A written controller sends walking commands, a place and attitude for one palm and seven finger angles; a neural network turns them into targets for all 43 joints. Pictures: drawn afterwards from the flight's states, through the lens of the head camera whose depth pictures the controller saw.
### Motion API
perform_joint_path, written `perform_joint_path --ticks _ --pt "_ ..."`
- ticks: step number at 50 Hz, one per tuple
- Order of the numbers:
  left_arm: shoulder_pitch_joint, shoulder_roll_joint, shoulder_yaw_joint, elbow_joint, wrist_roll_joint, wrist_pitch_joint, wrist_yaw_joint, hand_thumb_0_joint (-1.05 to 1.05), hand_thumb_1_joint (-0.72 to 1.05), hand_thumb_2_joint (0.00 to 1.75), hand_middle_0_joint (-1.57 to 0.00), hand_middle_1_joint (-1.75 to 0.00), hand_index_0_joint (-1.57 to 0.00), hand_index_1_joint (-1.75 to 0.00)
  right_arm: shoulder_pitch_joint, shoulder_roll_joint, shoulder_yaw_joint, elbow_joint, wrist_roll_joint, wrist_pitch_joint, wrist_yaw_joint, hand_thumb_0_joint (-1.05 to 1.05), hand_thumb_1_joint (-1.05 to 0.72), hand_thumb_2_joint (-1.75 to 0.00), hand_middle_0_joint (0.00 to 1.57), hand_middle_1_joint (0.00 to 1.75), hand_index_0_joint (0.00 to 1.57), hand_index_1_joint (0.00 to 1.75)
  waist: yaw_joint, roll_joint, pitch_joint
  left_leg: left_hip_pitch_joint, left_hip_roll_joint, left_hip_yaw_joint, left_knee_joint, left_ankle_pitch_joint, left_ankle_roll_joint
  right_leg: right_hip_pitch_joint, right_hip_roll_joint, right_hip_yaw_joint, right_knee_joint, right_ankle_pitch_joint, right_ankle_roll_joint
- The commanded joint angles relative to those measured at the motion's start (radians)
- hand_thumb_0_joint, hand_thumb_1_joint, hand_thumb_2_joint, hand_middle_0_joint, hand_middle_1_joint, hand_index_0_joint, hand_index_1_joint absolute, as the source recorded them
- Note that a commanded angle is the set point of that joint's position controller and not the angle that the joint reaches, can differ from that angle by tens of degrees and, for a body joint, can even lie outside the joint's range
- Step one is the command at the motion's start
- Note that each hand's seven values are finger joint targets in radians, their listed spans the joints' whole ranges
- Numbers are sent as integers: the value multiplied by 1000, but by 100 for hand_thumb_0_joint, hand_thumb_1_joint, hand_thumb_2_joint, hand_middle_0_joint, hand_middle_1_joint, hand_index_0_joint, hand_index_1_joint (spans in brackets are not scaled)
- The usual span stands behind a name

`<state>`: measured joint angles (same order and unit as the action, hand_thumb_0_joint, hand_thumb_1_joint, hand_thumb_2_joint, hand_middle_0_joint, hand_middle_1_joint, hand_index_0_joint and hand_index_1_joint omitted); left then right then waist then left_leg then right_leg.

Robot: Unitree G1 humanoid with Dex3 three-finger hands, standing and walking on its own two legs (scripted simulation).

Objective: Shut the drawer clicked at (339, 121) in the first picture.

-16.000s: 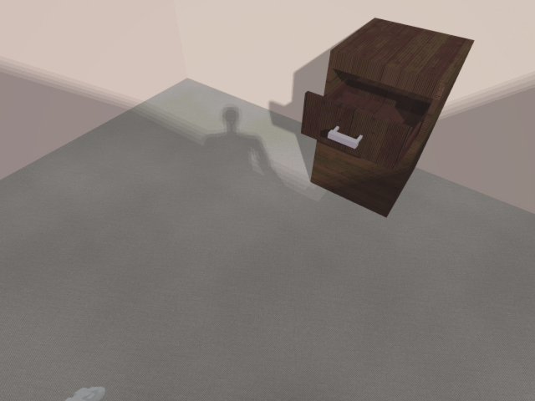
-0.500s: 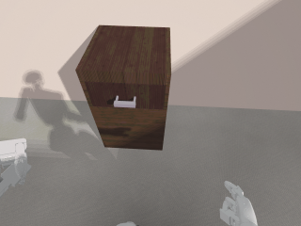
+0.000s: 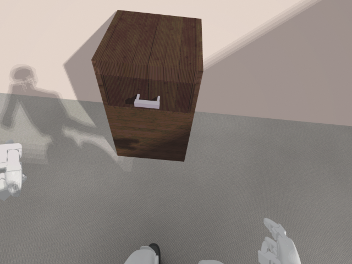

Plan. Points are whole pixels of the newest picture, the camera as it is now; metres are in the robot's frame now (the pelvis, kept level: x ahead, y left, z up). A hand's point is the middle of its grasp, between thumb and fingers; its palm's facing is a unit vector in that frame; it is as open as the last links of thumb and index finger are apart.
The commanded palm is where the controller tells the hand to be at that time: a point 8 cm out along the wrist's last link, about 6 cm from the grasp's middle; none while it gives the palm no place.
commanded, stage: step back with the hand held close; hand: left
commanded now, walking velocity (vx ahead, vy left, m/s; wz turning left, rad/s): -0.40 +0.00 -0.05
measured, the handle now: (147, 100) +0.77 +0.13 -0.20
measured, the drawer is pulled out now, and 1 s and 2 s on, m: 0.00 0.00 0.00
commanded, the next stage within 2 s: stop stepping back and stand still in 0.14 s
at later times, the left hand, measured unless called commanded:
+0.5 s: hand (2, 263) +0.11 +0.21 +0.18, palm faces +0.19 -0.85 -0.50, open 3.2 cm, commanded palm +0.07 +0.27 +0.19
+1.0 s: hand out of the picture +0.10 +0.25 +0.17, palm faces +0.30 -0.85 -0.43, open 3.2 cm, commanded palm +0.05 +0.29 +0.19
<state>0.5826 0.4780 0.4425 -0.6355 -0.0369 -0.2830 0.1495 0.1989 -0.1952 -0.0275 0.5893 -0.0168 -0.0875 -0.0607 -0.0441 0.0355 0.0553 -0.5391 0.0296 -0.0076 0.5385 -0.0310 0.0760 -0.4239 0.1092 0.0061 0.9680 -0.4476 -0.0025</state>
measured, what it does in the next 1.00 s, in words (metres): walks backwards: right foot, then left foot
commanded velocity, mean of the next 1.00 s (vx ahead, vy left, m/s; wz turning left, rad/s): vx -0.02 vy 0.00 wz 0.00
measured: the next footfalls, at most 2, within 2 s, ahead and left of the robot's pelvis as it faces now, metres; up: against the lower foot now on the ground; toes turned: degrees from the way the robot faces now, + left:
right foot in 0.14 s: -0.08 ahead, -0.11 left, +0.00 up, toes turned -6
left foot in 0.60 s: +0.00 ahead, +0.12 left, +0.00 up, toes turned -3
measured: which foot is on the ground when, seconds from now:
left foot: down 0.00-0.40, up 0.42-0.58, down 0.60-1.00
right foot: up 0.00-0.12, down 0.14-1.00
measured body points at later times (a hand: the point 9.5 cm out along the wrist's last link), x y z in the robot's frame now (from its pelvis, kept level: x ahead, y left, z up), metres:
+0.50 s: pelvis -0.09 +0.00 +0.01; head -0.08 +0.02 +0.46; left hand +0.10 +0.26 +0.21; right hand +0.03 -0.26 -0.07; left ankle +0.01 +0.09 -0.69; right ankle -0.12 -0.10 -0.72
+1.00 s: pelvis -0.10 +0.02 +0.01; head -0.09 +0.03 +0.46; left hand +0.08 +0.29 +0.19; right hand +0.05 -0.21 -0.08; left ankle -0.04 +0.13 -0.72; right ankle -0.12 -0.10 -0.72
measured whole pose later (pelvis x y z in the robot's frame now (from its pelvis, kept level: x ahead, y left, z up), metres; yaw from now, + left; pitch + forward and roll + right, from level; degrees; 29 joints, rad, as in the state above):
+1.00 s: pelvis -0.10 +0.02 +0.01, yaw -5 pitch -1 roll -2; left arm 0.64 0.36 0.34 -0.54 -0.04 -0.21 0.15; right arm 0.21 -0.17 0.03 0.63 0.00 -0.09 -0.06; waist 0.00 0.02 0.01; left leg -0.31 0.02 0.02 0.52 -0.20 0.01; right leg -0.19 0.01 -0.02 0.47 -0.27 0.01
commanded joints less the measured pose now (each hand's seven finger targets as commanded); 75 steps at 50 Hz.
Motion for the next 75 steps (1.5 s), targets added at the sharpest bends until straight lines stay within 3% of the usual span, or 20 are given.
perform_joint_path --ticks 1,4,8,10,12,13,15,18,20,21,22,27,32,37,42,51,52,58,67,75 --pt "121 96 100 -204 -44 -64 16 0 90 90 -140 -160 -140 -160 -78 -125 -44 -134 -2 -74 17 0 -90 -90 20 30 20 30 41 181 -223 100 207 -186 -364 -472 1 184 -17 -53 -121 -154 -25" --pt "64 99 80 -203 -53 -80 -4 0 90 90 -140 -160 -140 -160 -44 -124 -38 -80 -21 -74 23 0 -90 -90 20 30 20 30 37 187 -234 232 189 -149 -333 -366 -87 229 -48 -53 -548 -105 -53" --pt "-74 183 117 -205 -30 -113 15 0 90 90 -140 -160 -140 -160 -62 -90 -15 -60 -18 -56 9 0 -90 -90 20 30 20 30 21 -92 -199 440 18 43 233 -204 -107 -69 -387 149 -760 378 -136" --pt "-74 126 60 -151 -27 -69 -3 0 90 90 -140 -160 -140 -160 -91 -120 -34 -88 11 -56 -7 0 -90 -90 20 30 20 30 6 -251 -166 399 -19 31 172 -132 -85 -19 -294 45 -597 589 -79" --pt "-43 113 58 -142 -34 -45 -17 0 90 90 -140 -160 -140 -160 -120 -142 -16 -110 11 -42 -23 0 -90 -90 20 30 20 30 17 47 -139 443 100 -108 -130 360 -12 25 -91 -49 -342 497 27" --pt "-15 98 52 -119 -53 -47 -26 0 90 90 -140 -160 -140 -160 -89 -134 -22 -113 14 -49 -7 0 -90 -90 20 30 20 30 19 171 -205 484 206 -217 -238 310 31 34 -33 -6 -192 13 20" --pt "54 135 111 -209 -59 -34 -20 0 90 90 -140 -160 -140 -160 -98 -142 -30 -142 -12 -59 9 0 -90 -90 20 30 20 30 56 202 -285 296 256 -330 -400 -427 24 157 -30 29 -109 -183 -12" --pt "206 111 120 -230 -57 3 -12 0 90 90 -140 -160 -140 -160 -104 -130 -20 -188 2 -25 20 0 -90 -90 20 30 20 30 60 228 -206 12 113 -87 -336 -573 -64 387 -23 -86 -420 -85 -36" --pt "228 156 151 -276 -47 18 -6 0 90 90 -140 -160 -140 -160 -79 -116 -27 -197 18 0 19 0 -90 -90 20 30 20 30 41 -62 -177 124 -57 77 160 -434 -114 125 -247 130 -730 -154 -83" --pt "179 156 135 -303 -52 23 3 0 90 90 -140 -160 -140 -160 -84 -114 -28 -187 15 12 13 0 -90 -90 20 30 20 30 39 -199 -133 128 -72 23 464 -355 -117 -88 -445 399 -853 -315 -176" --pt "129 112 108 -232 -42 45 7 0 90 90 -140 -160 -140 -160 -69 -102 -33 -146 18 27 11 0 -90 -90 20 30 20 30 18 -222 -89 52 -38 -24 592 -311 -111 -130 -466 400 -845 -365 -211" --pt "-2 40 18 -48 10 29 40 0 90 90 -140 -160 -140 -160 -62 -125 -21 -98 20 -38 -36 0 -90 -90 20 30 20 30 11 -65 3 276 7 31 -20 -289 -48 -4 -281 113 -655 -29 -84" --pt "-49 74 28 -197 9 -8 23 0 90 90 -140 -160 -140 -160 -52 -125 -8 -113 18 -88 -33 0 -90 -90 20 30 20 30 27 151 -91 278 164 -243 -262 -219 11 166 -117 -28 -402 140 19" --pt "72 53 45 -179 10 0 25 0 90 90 -140 -160 -140 -160 -65 -116 -3 -126 21 -102 -6 0 -90 -90 20 30 20 30 40 103 -93 109 123 -140 -279 -466 -13 323 -117 -28 -486 135 8" --pt "98 35 39 -87 -13 11 19 0 90 90 -140 -160 -140 -160 -62 -107 -12 -128 18 -61 3 0 -90 -90 20 30 20 30 20 -81 -68 221 22 -21 -52 -304 -62 153 -206 129 -688 41 -49" --pt "-24 36 3 -142 0 18 19 0 90 90 -140 -160 -140 -160 -93 -108 2 -131 21 -65 -22 0 -90 -90 20 30 20 30 37 37 -84 284 71 -79 -202 -254 -34 221 -131 11 -586 222 7" --pt "-104 -104 -341 741 98 179 -128 0 90 90 -140 -160 -140 -160 -124 -301 -72 132 10 -93 72 0 -90 -90 20 30 20 30 12 20 -46 172 71 -96 -2 16 -28 145 -207 -10 -428 455 -14" --pt "-242 -141 -354 1022 75 278 -144 0 90 90 -116 -134 -116 -134 -26 -167 -30 129 -8 41 60 0 -90 -90 20 30 20 30 37 -228 -122 225 39 -81 21 17 -15 184 -218 27 -460 405 -41" --pt "-257 -159 -396 1530 53 289 -129 0 90 90 -80 -95 -80 -95 8 -113 -5 309 -7 92 41 0 -90 -90 20 30 20 30 51 158 -38 237 51 -122 -172 -211 -30 228 -183 22 -581 163 -37" --pt "-203 -189 -418 1698 50 281 -127 0 90 90 -48 -60 -48 -60 122 -94 -15 423 4 97 30 0 -90 -90 20 30 20 30 43 11 -18 303 60 -125 -203 -259 -26 197 -184 7 -626 148 -43"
